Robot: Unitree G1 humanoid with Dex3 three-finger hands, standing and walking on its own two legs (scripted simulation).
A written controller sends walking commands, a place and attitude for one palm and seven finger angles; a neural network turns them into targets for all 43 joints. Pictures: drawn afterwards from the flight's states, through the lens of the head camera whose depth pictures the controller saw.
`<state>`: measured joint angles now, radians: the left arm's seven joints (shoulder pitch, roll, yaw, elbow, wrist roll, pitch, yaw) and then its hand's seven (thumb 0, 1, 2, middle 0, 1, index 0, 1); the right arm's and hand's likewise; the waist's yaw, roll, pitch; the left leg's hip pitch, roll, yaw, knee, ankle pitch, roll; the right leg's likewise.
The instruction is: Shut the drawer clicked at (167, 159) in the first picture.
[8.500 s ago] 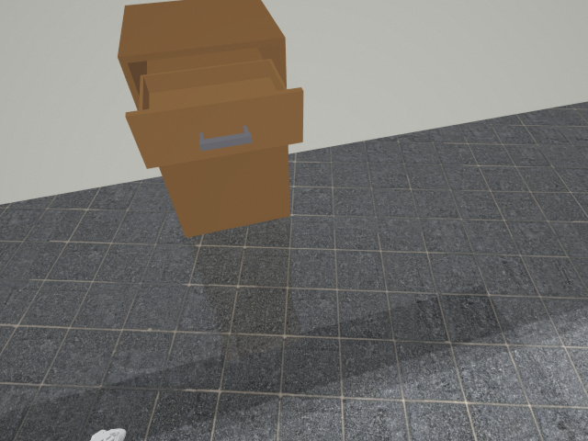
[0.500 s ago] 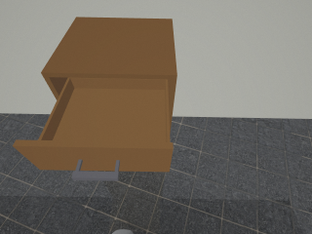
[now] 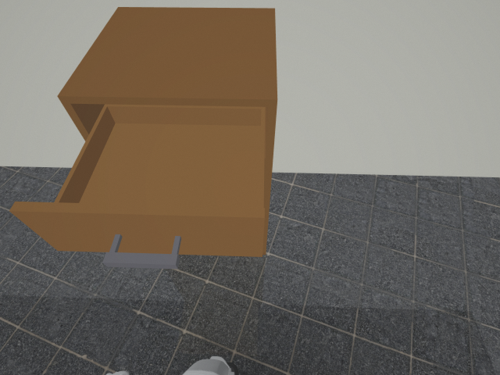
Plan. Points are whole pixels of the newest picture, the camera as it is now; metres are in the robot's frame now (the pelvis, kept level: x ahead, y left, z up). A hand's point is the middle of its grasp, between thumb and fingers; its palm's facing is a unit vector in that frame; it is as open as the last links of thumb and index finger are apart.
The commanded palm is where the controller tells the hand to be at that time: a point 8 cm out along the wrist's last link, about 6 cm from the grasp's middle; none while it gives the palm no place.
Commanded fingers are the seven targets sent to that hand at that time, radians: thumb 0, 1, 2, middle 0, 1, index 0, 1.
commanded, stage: come to a stop and stand still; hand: left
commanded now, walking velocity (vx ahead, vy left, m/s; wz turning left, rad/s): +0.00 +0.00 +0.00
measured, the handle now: (144, 250) +0.32 +0.23 -0.05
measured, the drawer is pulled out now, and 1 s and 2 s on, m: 0.28 0.28 0.28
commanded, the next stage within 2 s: look again from close up in 1.04 s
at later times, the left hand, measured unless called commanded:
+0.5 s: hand out of the picture +0.03 +0.11 -0.16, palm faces -0.01 -0.99 -0.15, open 7.3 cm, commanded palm none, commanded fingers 0.00 0.90 0.90 -0.20 -0.30 -0.20 -0.30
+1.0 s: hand out of the picture +0.02 +0.12 -0.16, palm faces +0.02 -0.99 -0.15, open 7.4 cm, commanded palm none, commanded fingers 0.00 0.90 0.90 -0.20 -0.30 -0.20 -0.30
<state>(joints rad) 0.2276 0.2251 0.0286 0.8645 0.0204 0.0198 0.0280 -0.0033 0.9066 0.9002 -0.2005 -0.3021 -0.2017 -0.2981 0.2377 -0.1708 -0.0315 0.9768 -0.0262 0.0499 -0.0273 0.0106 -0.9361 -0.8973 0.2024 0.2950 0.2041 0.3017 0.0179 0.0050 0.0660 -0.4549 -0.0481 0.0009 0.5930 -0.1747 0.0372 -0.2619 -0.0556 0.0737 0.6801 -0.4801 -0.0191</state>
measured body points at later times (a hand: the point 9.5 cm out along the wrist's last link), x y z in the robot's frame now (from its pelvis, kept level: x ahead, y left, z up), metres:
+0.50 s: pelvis +0.02 -0.05 +0.01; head +0.04 -0.04 +0.46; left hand +0.03 +0.16 -0.15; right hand +0.05 -0.28 -0.14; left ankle +0.08 +0.10 -0.72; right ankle -0.05 -0.16 -0.72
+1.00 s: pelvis +0.03 -0.04 +0.02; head +0.05 -0.03 +0.46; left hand +0.02 +0.17 -0.15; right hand +0.03 -0.27 -0.14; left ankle +0.08 +0.10 -0.72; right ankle -0.05 -0.16 -0.72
